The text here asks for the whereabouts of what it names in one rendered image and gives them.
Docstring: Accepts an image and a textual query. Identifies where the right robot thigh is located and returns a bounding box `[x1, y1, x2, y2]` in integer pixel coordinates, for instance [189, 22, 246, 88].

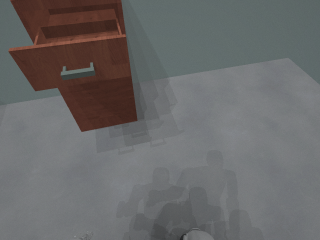
[183, 230, 214, 240]

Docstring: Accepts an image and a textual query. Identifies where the cabinet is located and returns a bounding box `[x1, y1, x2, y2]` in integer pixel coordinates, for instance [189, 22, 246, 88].
[10, 0, 138, 132]

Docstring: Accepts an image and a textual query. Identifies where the handle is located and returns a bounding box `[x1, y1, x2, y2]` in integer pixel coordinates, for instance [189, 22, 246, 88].
[60, 62, 96, 80]

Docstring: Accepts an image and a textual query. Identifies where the drawer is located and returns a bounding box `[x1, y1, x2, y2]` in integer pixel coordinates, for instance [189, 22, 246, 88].
[8, 18, 132, 92]

